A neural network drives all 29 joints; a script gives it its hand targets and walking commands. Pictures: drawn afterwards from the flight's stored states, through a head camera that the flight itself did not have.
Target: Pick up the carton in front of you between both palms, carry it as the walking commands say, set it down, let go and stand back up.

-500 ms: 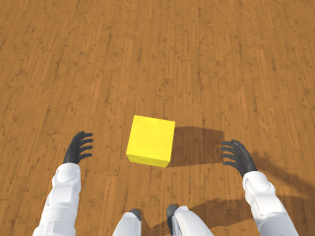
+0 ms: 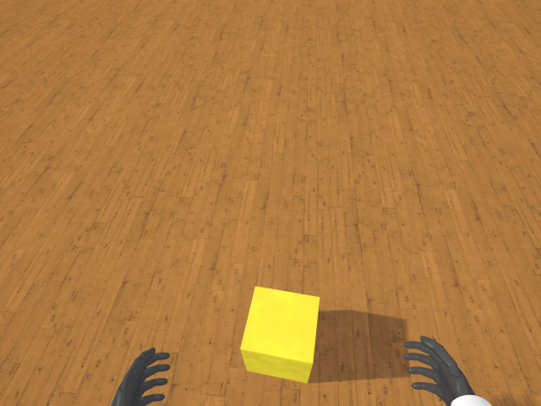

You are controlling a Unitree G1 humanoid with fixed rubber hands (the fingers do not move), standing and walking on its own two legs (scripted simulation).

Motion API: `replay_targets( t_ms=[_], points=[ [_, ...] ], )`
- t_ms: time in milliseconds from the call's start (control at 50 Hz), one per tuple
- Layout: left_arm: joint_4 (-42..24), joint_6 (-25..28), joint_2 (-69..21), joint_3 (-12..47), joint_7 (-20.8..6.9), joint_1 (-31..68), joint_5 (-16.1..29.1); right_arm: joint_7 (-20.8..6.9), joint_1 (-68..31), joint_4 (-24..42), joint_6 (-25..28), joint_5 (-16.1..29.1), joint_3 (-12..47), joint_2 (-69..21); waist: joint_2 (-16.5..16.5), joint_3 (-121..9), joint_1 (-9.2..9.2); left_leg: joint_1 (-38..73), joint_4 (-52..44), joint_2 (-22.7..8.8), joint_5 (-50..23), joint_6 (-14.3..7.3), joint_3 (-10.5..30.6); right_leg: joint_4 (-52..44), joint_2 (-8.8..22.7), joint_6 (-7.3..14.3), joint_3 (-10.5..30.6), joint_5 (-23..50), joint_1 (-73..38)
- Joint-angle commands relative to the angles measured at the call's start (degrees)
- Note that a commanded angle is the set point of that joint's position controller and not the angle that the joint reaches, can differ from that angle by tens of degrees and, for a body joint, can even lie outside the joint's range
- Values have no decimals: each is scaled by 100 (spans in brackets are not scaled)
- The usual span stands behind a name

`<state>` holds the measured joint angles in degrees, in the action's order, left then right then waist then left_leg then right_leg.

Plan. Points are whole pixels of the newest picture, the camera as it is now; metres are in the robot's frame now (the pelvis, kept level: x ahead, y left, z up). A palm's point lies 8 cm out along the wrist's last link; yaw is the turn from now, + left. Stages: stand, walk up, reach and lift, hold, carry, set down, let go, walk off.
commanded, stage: let go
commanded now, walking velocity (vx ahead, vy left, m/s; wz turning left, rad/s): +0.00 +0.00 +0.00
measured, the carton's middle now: (281, 335) +0.44 -0.01 -0.65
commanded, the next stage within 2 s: stand in 0.34 s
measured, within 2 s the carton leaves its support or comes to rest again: neither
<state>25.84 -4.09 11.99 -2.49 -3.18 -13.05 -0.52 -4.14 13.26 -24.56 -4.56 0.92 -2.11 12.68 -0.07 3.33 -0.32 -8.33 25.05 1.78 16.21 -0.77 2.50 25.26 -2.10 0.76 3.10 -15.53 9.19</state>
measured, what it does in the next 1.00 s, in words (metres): stands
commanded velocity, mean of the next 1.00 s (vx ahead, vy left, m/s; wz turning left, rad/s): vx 0.00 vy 0.00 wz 0.00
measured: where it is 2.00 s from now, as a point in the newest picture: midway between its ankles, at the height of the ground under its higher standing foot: outside the picture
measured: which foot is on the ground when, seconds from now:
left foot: down 0.00-1.00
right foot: down 0.00-1.00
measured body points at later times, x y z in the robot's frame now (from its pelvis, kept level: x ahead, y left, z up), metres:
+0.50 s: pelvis -0.02 +0.00 -0.01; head -0.02 +0.00 +0.44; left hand +0.14 +0.27 -0.09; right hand +0.15 -0.26 -0.08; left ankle -0.03 +0.11 -0.74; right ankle -0.02 -0.11 -0.74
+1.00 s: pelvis +0.01 +0.00 +0.00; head +0.02 -0.01 +0.45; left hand +0.14 +0.29 -0.10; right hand +0.16 -0.30 -0.10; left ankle -0.03 +0.11 -0.74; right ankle -0.02 -0.11 -0.74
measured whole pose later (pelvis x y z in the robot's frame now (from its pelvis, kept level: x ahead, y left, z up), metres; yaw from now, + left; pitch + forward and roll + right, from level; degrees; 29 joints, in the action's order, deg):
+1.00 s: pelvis +0.01 +0.00 +0.00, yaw +1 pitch +0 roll +0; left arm 43.8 -0.2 19.0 -2.1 1.3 -10.8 -1.6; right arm 1.5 8.5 -45.9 0.1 -1.8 -1.5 19.9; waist 0.7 0.3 0.1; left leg -9.0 27.5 1.6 18.2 -0.4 2.9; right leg 27.8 -2.0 1.2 1.8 -17.8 9.6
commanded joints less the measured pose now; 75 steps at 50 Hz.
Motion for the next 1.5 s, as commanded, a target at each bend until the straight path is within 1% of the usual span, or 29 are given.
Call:
replay_targets(
  t_ms=[0,60,120,140,160,180,240,320,340,360,380,400,420,460,540,600,700,860,980,1220,1480],
  points=[
    [-758,-113,547,-98,-51,230,50,15,-183,554,-110,-105,-217,504,-88,-311,-33,330,-283,0,-1371,141,-70,-233,-20,-185,-142,1481,-298],
    [-770,-207,550,-92,-73,269,56,25,-181,539,-199,-156,-236,501,-118,-176,-62,321,-283,-4,-1266,134,-80,-226,-21,-181,-153,1386,-309],
    [-754,-290,533,-97,-79,252,38,14,-211,537,-272,-182,-253,514,-55,-61,-45,320,-297,-22,-1194,140,-82,-239,-25,-163,-174,1229,-327],
    [-450,-127,554,-111,17,22,140,160,-506,916,-562,-268,-283,619,-156,-316,-47,525,-120,-50,-1630,132,-70,-67,-188,-189,-278,1088,-227],
    [-498,-102,566,-132,73,42,128,220,-417,863,-657,-237,-233,619,-31,-295,20,528,-84,-55,-1741,133,-41,-50,-179,-167,-264,1027,-177],
    [-490,-111,565,-137,103,31,121,246,-415,867,-697,-228,-219,618,12,-273,34,554,-88,-61,-1768,133,-28,-48,-183,-162,-267,970,-124],
    [-538,-159,530,-72,105,164,126,275,-417,866,-813,-199,-116,548,131,-100,37,368,-154,-71,-1435,111,-26,-72,-157,-144,-254,759,-47],
    [-562,-213,539,-93,95,331,92,298,-528,899,-910,-175,-100,488,210,106,42,223,-227,-85,-1008,75,-63,-146,-102,-125,-233,535,13],
    [191,-7,1290,-310,310,75,-194,523,-614,82,-365,-304,-260,1086,658,175,140,-689,-119,-287,91,171,167,-101,296,-221,39,320,557],
    [261,108,1450,-315,383,37,-249,577,-476,-62,-115,-350,-296,1150,567,200,103,-755,-186,-278,641,106,217,-116,370,-153,180,-102,572],
    [293,192,1456,-296,403,151,-277,573,-450,-206,34,-374,-308,1208,431,198,71,-763,-157,-294,918,49,281,-153,420,-108,277,-462,670],
    [289,243,1360,-270,398,222,-285,561,-497,-248,139,-388,-295,1149,283,71,33,-654,-125,-350,1055,21,394,-210,418,-62,311,-732,790],
    [288,289,1303,-245,390,297,-305,532,-543,-300,229,-386,-261,1107,156,0,21,-683,-95,-368,1068,19,445,-220,394,-51,324,-816,853],
    [415,380,1226,-217,368,376,-286,492,-565,-523,374,-365,-240,1123,20,-238,3,-540,-70,-426,671,-17,526,-207,406,-26,337,-531,742],
    [677,459,1283,-216,358,337,-204,484,-613,-855,489,-357,-234,1242,-45,-615,38,-274,105,-500,-570,-22,515,-24,494,-9,321,557,441],
    [832,473,1387,-234,380,258,-176,505,-548,-1077,520,-345,-231,1354,-96,-726,41,-128,171,-528,-1172,-19,490,36,548,6,326,1068,304],
    [1075,465,1526,-232,427,185,-149,543,-498,-1395,537,-320,-200,1464,-51,-736,44,5,188,-552,-1781,-3,462,77,592,18,325,1601,174],
    [1391,458,1604,-202,471,227,-107,581,-541,-1746,539,-276,-149,1528,35,-750,40,158,156,-581,-2384,23,422,62,638,8,325,2237,-55],
    [1601,459,1629,-184,484,314,-93,601,-621,-1933,541,-259,-123,1569,51,-737,40,223,49,-608,-2389,28,430,-39,662,11,340,2275,-174],
    [2013,484,1708,-145,451,500,-76,589,-740,-2320,580,-260,-71,1680,-8,-446,46,152,-362,-651,-1549,-3,528,-447,711,40,443,1518,-189],
    [2414,505,1807,-97,412,611,-58,554,-767,-2742,609,-237,-23,1776,11,-296,55,132,-656,-693,-1102,-18,590,-734,754,47,497,1056,-194]
  ],
)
